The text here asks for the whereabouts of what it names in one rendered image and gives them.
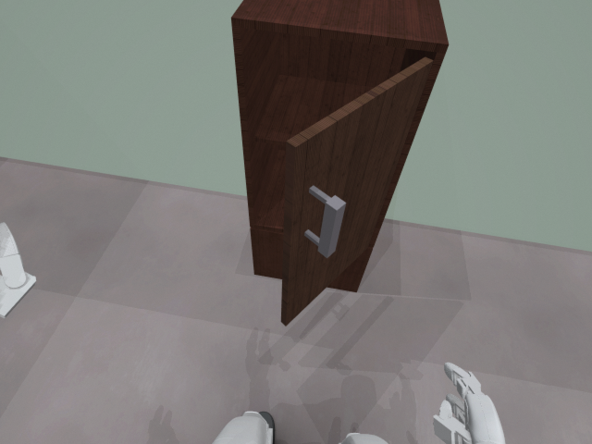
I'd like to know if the cupboard door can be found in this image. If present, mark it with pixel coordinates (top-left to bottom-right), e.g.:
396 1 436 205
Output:
281 57 434 326

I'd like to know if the left robot shin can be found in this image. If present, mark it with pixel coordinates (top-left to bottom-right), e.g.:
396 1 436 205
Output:
243 412 267 424

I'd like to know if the handle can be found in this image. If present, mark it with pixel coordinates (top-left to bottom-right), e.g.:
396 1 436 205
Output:
304 186 346 258

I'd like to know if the left robot hand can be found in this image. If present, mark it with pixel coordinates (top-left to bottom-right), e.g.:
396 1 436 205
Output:
0 222 36 318

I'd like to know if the right robot hand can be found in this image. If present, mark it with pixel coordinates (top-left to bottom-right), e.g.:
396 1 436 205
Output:
434 363 505 444

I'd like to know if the robot left thigh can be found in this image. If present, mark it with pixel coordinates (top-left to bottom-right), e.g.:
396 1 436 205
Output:
212 416 273 444

